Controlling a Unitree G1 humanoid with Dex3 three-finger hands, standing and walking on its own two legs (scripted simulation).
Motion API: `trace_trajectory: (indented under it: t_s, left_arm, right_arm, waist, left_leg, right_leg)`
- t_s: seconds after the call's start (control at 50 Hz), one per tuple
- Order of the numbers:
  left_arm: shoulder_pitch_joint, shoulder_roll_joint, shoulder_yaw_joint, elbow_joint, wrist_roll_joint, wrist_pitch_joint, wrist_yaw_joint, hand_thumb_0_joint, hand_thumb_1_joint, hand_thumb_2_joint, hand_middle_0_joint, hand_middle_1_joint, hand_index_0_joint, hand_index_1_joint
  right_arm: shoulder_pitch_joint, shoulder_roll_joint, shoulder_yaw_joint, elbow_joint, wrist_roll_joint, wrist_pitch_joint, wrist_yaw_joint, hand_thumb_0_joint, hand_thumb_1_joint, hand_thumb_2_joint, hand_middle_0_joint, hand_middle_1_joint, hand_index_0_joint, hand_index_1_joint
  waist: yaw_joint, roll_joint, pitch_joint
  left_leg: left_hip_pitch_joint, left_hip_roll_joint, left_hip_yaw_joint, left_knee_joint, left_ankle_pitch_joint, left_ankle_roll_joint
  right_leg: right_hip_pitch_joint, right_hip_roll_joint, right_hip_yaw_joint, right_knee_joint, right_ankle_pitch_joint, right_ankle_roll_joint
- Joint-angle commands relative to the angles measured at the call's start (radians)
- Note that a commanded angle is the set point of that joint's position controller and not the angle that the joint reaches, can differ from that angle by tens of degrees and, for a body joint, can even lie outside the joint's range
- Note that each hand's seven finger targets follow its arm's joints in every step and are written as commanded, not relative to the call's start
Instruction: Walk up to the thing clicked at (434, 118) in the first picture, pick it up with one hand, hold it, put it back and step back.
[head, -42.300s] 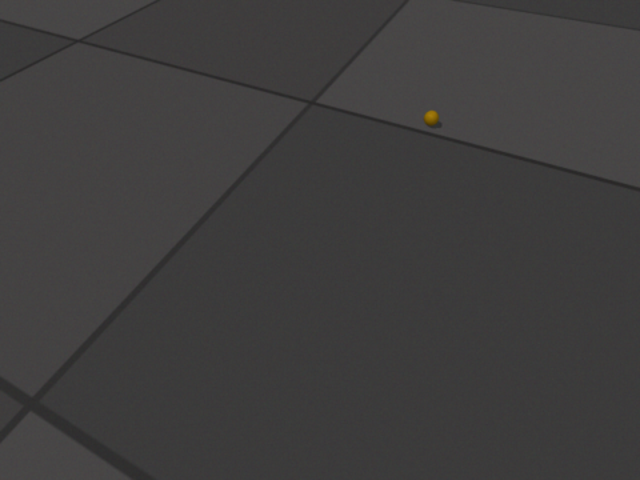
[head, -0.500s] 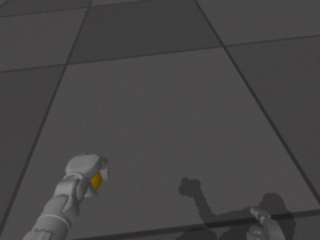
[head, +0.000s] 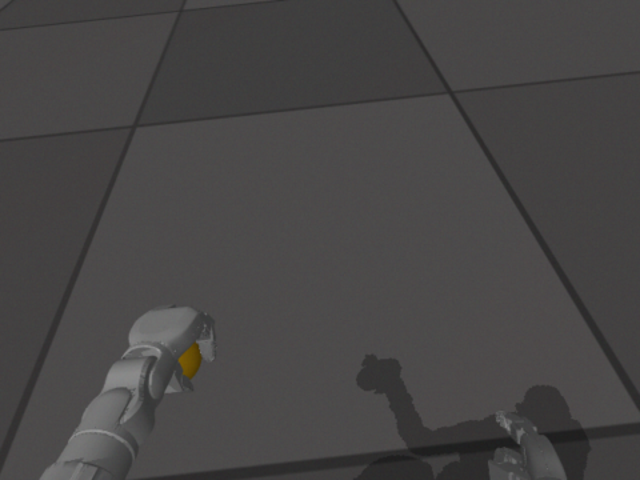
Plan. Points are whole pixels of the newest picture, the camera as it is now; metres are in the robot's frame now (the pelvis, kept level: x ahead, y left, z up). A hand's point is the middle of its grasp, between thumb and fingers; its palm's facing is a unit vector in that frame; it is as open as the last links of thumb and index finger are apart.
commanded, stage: hold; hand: left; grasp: from above
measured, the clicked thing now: (173, 358) +0.30 +0.25 -0.06
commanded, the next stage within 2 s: crouch in 0.30 s
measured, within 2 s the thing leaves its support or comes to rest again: neither
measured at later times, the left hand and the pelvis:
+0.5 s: hand (179, 352) +0.30 +0.23 -0.03, palm faces -0.42 -0.07 -0.90, open 7.0 cm; pelvis +0.01 +0.00 +0.00, yaw +0 degrees
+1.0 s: hand (190, 390) +0.31 +0.27 -0.20, palm faces -0.43 +0.02 -0.90, open 7.3 cm; pelvis -0.03 +0.01 -0.09, yaw +1 degrees
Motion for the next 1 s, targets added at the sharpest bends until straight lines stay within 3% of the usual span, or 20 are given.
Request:
trace_trajectory:
  t_s: [0.0,0.04,0.12,0.14,0.18,0.24,0.3,0.34,0.38,0.4,0.54,0.62,0.64,0.72,0.76,0.8,0.82,0.86,0.9,0.98]
  left_arm:
    - [-0.337,0.219,0.128,-0.166,0.000,0.001,0.058,0.000,0.704,0.695,-0.763,-1.150,-0.944,-0.965]
    - [-0.313,0.184,0.094,-0.171,-0.004,0.000,0.048,0.000,0.710,0.708,-0.764,-1.168,-0.946,-0.982]
    - [-0.318,0.203,0.098,-0.194,-0.010,-0.009,0.025,0.000,0.692,0.699,-0.751,-1.162,-0.934,-0.975]
    - [-0.342,0.227,0.118,-0.202,-0.014,-0.013,0.024,0.000,0.709,0.696,-0.768,-1.148,-0.949,-0.963]
    - [-0.319,0.192,0.087,-0.195,-0.017,-0.016,0.020,0.000,0.721,0.701,-0.772,-1.159,-0.957,-0.971]
    - [-0.287,0.210,0.120,-0.155,-0.004,-0.014,0.035,0.000,0.684,0.695,-0.756,-1.135,-0.933,-0.954]
    - [-0.361,0.218,0.115,-0.204,-0.001,-0.021,0.043,0.000,0.713,0.681,-0.762,-1.152,-0.949,-0.961]
    - [-0.337,0.248,0.153,-0.182,0.010,-0.015,0.057,0.000,0.728,0.692,-0.776,-1.149,-0.960,-0.961]
    - [-0.376,0.217,0.123,-0.186,0.014,-0.014,0.064,0.000,0.749,0.750,-0.776,-1.200,-0.975,-0.997]
    - [-0.358,0.212,0.126,-0.166,0.013,-0.008,0.071,0.000,0.671,0.702,-0.696,-1.189,-0.895,-0.971]
    - [-0.251,0.165,0.096,-0.051,0.029,-0.022,0.081,0.000,0.630,0.653,-0.741,-1.088,-0.905,-0.921]
    - [-0.281,0.162,0.106,0.019,0.053,-0.064,0.142,0.000,0.612,0.649,-0.740,-1.082,-0.898,-0.921]
    - [-0.308,0.189,0.132,0.035,0.063,-0.074,0.169,0.000,0.620,0.652,-0.734,-1.087,-0.897,-0.922]
    - [-0.423,0.211,0.158,0.113,0.121,-0.098,0.285,0.000,0.619,0.643,-0.717,-1.110,-0.889,-0.935]
    - [-0.445,0.177,0.137,0.170,0.153,-0.104,0.335,0.000,0.594,0.673,-0.721,-1.110,-0.882,-0.946]
    - [-0.473,0.234,0.185,0.208,0.184,-0.107,0.380,0.000,0.581,0.671,-0.703,-1.102,-0.865,-0.936]
    - [-0.482,0.217,0.171,0.233,0.192,-0.107,0.393,0.000,0.595,0.659,-0.708,-1.097,-0.874,-0.928]
    - [-0.501,0.214,0.176,0.283,0.203,-0.107,0.420,0.000,0.597,0.635,-0.679,-1.125,-0.862,-0.937]
    - [-0.498,0.158,0.145,0.394,0.195,-0.102,0.434,0.000,0.604,0.606,-0.664,-1.136,-0.862,-0.934]
    - [-0.562,0.254,0.202,0.430,0.192,-0.112,0.464,0.000,0.552,0.551,-0.591,-1.145,-0.808,-0.923]
  right_arm:
    - [-0.082,-0.125,-0.044,-0.127,-0.002,-0.047,-0.005,0.000,-0.902,-0.900,0.200,0.300,0.200,0.300]
    - [-0.084,-0.124,-0.045,-0.135,-0.001,-0.047,-0.002,0.000,-0.903,-0.900,0.200,0.300,0.200,0.300]
    - [-0.075,-0.126,-0.050,-0.138,0.001,-0.042,-0.003,0.000,-0.902,-0.899,0.200,0.300,0.200,0.300]
    - [-0.075,-0.128,-0.049,-0.138,0.003,-0.041,-0.005,0.000,-0.901,-0.899,0.200,0.300,0.200,0.300]
    - [-0.079,-0.125,-0.047,-0.145,0.002,-0.040,-0.005,0.000,-0.902,-0.899,0.200,0.300,0.200,0.300]
    - [-0.080,-0.125,-0.044,-0.148,0.002,-0.037,-0.005,0.000,-0.901,-0.899,0.200,0.300,0.200,0.300]
    - [-0.073,-0.127,-0.048,-0.144,0.002,-0.036,-0.006,0.000,-0.902,-0.900,0.200,0.300,0.200,0.300]
    - [-0.070,-0.129,-0.050,-0.137,0.002,-0.034,-0.006,0.000,-0.902,-0.899,0.200,0.300,0.200,0.300]
    - [-0.067,-0.127,-0.051,-0.134,0.001,-0.033,-0.004,0.000,-0.904,-0.907,0.201,0.301,0.201,0.301]
    - [-0.069,-0.126,-0.050,-0.129,0.000,-0.033,-0.003,0.000,-0.879,-0.889,0.201,0.300,0.201,0.300]
    - [-0.059,-0.124,-0.055,-0.132,0.000,-0.023,0.002,0.000,-0.900,-0.900,0.200,0.300,0.200,0.300]
    - [-0.031,-0.126,-0.058,-0.121,-0.010,-0.015,0.008,0.000,-0.902,-0.902,0.200,0.300,0.200,0.300]
    - [-0.029,-0.128,-0.062,-0.110,-0.016,-0.012,0.009,0.000,-0.899,-0.901,0.200,0.300,0.200,0.300]
    - [0.013,-0.142,-0.080,-0.072,-0.041,-0.016,0.023,0.000,-0.901,-0.901,0.200,0.300,0.200,0.300]
    - [0.044,-0.145,-0.090,-0.055,-0.052,-0.019,0.034,0.000,-0.903,-0.902,0.200,0.300,0.200,0.300]
    - [0.064,-0.152,-0.103,-0.045,-0.062,-0.022,0.043,0.000,-0.901,-0.900,0.200,0.300,0.200,0.300]
    - [0.076,-0.152,-0.102,-0.042,-0.066,-0.023,0.047,0.000,-0.900,-0.900,0.200,0.300,0.200,0.300]
    - [0.080,-0.161,-0.109,-0.044,-0.070,-0.029,0.050,0.000,-0.899,-0.898,0.200,0.300,0.200,0.300]
    - [0.091,-0.162,-0.111,-0.035,-0.076,-0.042,0.050,0.000,-0.899,-0.897,0.200,0.300,0.200,0.300]
    - [0.105,-0.181,-0.120,-0.032,-0.084,-0.069,0.041,0.000,-0.897,-0.896,0.200,0.300,0.200,0.300]
  waist:
    - [0.000,-0.023,-0.262]
    - [-0.010,-0.036,-0.242]
    - [-0.007,-0.029,-0.262]
    - [0.000,-0.017,-0.267]
    - [-0.006,-0.027,-0.245]
    - [0.000,-0.038,-0.219]
    - [-0.010,-0.029,-0.265]
    - [0.004,-0.024,-0.270]
    - [-0.009,-0.019,-0.288]
    - [-0.007,-0.027,-0.269]
    - [-0.020,-0.101,-0.189]
    - [-0.038,-0.098,-0.181]
    - [-0.035,-0.076,-0.201]
    - [-0.057,-0.029,-0.302]
    - [-0.073,-0.040,-0.354]
    - [-0.061,0.015,-0.422]
    - [-0.073,0.001,-0.442]
    - [-0.080,0.009,-0.456]
    - [-0.104,-0.023,-0.444]
    - [-0.090,0.031,-0.546]
  left_leg:
    - [0.130,-0.032,-0.002,-0.056,0.170,0.017]
    - [0.127,-0.035,0.001,-0.057,0.157,0.019]
    - [0.137,-0.034,-0.001,-0.057,0.185,0.020]
    - [0.141,-0.031,-0.003,-0.064,0.182,0.018]
    - [0.138,-0.028,-0.008,-0.069,0.167,0.017]
    - [0.118,-0.034,-0.006,-0.069,0.155,0.017]
    - [0.143,-0.036,-0.001,-0.057,0.183,0.019]
    - [0.142,-0.040,0.000,-0.052,0.204,0.020]
    - [0.157,-0.037,0.002,-0.051,0.214,0.019]
    - [0.148,-0.036,-0.001,-0.051,0.213,0.017]
    - [0.081,-0.042,-0.001,-0.042,0.140,0.024]
    - [0.019,-0.041,-0.006,0.000,0.116,0.019]
    - [-0.001,-0.043,-0.005,0.029,0.117,0.017]
    - [-0.100,-0.037,-0.011,0.185,0.114,0.007]
    - [-0.184,-0.038,-0.015,0.288,0.100,0.006]
    - [-0.262,-0.034,-0.017,0.381,0.087,0.004]
    - [-0.308,-0.033,-0.019,0.419,0.081,0.006]
    - [-0.406,-0.032,-0.019,0.487,0.027,0.009]
    - [-0.515,-0.030,-0.028,0.554,-0.030,0.012]
    - [-0.659,-0.030,-0.054,0.674,-0.145,0.009]
  right_leg:
    - [0.029,0.041,-0.031,-0.086,0.138,-0.026]
    - [0.020,0.038,-0.027,-0.091,0.134,-0.024]
    - [0.040,0.037,-0.029,-0.089,0.163,-0.025]
    - [0.042,0.040,-0.031,-0.088,0.154,-0.029]
    - [0.035,0.042,-0.033,-0.094,0.138,-0.029]
    - [0.026,0.038,-0.035,-0.100,0.124,-0.028]
    - [0.034,0.036,-0.031,-0.093,0.159,-0.025]
    - [0.044,0.033,-0.030,-0.091,0.183,-0.023]
    - [0.045,0.036,-0.030,-0.084,0.194,-0.025]
    - [0.041,0.036,-0.033,-0.086,0.189,-0.025]
    - [-0.006,0.030,-0.034,-0.096,0.124,-0.019]
    - [-0.069,0.029,-0.034,-0.047,0.102,-0.026]
    - [-0.088,0.027,-0.035,-0.023,0.106,-0.026]
    - [-0.226,0.030,-0.040,0.119,0.108,-0.030]
    - [-0.317,0.026,-0.039,0.212,0.101,-0.030]
    - [-0.403,0.029,-0.036,0.290,0.078,-0.037]
    - [-0.441,0.030,-0.036,0.326,0.076,-0.038]
    - [-0.524,0.033,-0.037,0.388,0.031,-0.042]
    - [-0.632,0.040,-0.055,0.464,-0.028,-0.043]
    - [-0.800,0.041,-0.074,0.617,-0.134,-0.056]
